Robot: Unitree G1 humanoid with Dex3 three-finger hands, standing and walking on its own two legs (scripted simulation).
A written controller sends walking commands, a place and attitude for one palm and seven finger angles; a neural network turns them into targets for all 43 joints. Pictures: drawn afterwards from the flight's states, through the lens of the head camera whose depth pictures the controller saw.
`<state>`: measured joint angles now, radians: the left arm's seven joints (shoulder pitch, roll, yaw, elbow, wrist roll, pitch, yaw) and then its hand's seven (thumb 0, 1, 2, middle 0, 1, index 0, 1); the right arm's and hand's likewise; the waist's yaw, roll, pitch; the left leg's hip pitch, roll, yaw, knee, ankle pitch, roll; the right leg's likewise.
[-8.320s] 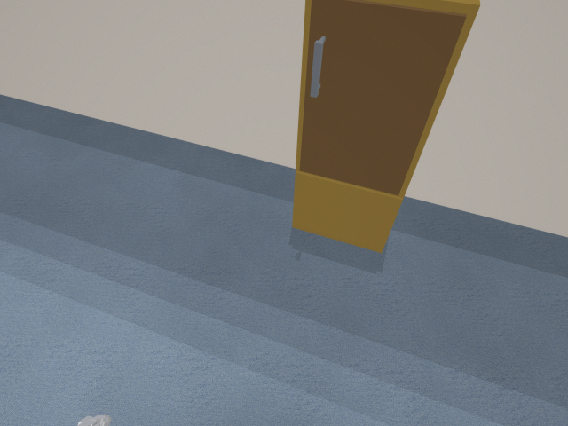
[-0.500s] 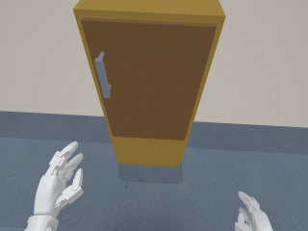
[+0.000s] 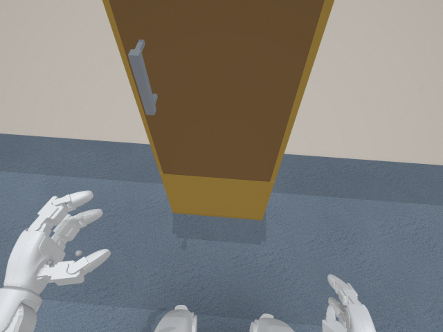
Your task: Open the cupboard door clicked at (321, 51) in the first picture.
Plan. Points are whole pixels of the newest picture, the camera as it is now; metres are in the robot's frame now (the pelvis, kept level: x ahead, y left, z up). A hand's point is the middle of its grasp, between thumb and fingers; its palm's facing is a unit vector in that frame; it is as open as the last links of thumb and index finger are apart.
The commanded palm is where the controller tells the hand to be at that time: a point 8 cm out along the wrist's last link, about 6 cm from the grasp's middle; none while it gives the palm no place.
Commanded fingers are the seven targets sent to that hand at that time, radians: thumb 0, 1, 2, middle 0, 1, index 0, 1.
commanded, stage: raise the hand with hooked fingers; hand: left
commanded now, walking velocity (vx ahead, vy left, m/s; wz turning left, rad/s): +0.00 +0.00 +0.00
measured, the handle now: (146, 79) +0.60 +0.20 +0.09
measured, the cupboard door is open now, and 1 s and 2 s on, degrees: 0 0 0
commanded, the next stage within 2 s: move the hooked fingers beside the handle in 1.32 s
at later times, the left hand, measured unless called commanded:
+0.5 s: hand (40, 226) +0.26 +0.29 +0.08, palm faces +0.00 -1.00 -0.05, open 13.5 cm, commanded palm +0.24 +0.34 +0.09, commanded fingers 0.00 -0.50 0.30 -0.30 -1.20 -0.30 -1.20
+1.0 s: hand (27, 190) +0.30 +0.31 +0.11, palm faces -0.02 -1.00 -0.03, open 14.0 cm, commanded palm +0.27 +0.36 +0.11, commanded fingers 0.00 -0.50 0.30 -0.30 -1.20 -0.30 -1.20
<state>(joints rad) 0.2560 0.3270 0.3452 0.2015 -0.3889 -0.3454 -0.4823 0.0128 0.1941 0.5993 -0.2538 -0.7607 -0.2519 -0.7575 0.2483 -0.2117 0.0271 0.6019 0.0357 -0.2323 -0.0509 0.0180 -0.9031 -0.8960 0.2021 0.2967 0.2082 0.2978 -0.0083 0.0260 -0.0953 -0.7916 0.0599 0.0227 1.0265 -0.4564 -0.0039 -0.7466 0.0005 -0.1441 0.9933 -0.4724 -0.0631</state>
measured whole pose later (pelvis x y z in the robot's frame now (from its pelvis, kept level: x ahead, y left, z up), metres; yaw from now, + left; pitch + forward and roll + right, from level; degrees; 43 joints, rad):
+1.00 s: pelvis +0.01 +0.04 +0.03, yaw -1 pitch +8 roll -2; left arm -0.07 0.45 0.43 0.44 -0.36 -0.22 -0.54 -0.01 -0.50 0.30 -0.30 -1.20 -0.30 -1.20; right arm 0.30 -0.29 0.04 0.57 0.04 -0.20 -0.07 0.02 -0.90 -0.90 0.20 0.30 0.21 0.30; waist -0.01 0.02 -0.07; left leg -0.57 0.02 0.06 0.81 -0.39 0.05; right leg -0.52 -0.02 -0.10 0.75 -0.37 -0.01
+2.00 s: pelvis +0.01 +0.02 +0.03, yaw -2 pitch +12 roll -2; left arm -0.43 0.52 0.46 0.84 -0.28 -0.31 -0.53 -0.01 -0.50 0.30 -0.30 -1.20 -0.30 -1.20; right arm 0.34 -0.30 0.03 0.60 0.05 -0.10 -0.07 0.01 -0.90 -0.90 0.20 0.30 0.21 0.30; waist -0.06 0.00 -0.07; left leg -0.67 0.05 0.06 0.85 -0.40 0.03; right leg -0.64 0.01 -0.10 0.81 -0.39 -0.03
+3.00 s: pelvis +0.01 +0.04 +0.01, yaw -3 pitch +21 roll -4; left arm -0.98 0.71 0.47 1.29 -0.10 -0.34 -0.40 -0.01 -0.50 0.30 -0.30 -1.20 -0.30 -1.20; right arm 0.41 -0.29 0.06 0.62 0.00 0.07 -0.04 0.01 -0.90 -0.90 0.20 0.30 0.21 0.30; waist -0.20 0.01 -0.07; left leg -0.91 0.06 0.06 0.97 -0.44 0.06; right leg -0.85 0.01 -0.09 0.88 -0.40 -0.01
